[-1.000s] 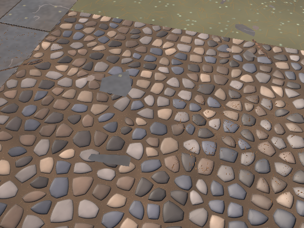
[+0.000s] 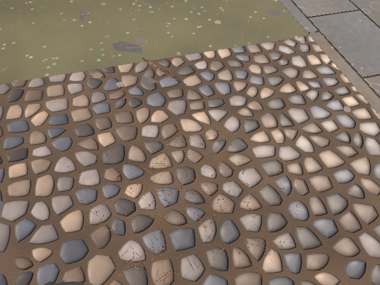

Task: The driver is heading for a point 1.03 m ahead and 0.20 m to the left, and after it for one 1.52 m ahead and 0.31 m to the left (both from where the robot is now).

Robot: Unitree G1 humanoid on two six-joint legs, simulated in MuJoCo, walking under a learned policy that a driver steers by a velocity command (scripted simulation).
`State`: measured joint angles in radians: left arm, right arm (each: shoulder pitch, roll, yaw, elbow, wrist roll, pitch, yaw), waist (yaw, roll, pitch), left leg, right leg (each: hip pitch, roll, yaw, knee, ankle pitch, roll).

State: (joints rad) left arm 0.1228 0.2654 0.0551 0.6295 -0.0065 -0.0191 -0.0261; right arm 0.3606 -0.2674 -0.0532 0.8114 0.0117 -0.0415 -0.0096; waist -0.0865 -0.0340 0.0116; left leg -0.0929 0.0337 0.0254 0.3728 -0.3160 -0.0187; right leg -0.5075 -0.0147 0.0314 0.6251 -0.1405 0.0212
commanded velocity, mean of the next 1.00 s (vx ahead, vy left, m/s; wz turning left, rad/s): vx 0.04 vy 0.00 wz -0.04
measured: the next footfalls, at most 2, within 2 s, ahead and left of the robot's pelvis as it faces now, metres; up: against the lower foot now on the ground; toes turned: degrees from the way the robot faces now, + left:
right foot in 0.04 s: +0.14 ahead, -0.13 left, +0.00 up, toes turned +1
left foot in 0.32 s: +0.11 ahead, +0.13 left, +0.00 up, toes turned +0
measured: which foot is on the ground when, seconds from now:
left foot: down 0.00-0.06, up 0.08-0.30, down 0.32-1.00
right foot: up 0.00-0.02, down 0.04-1.00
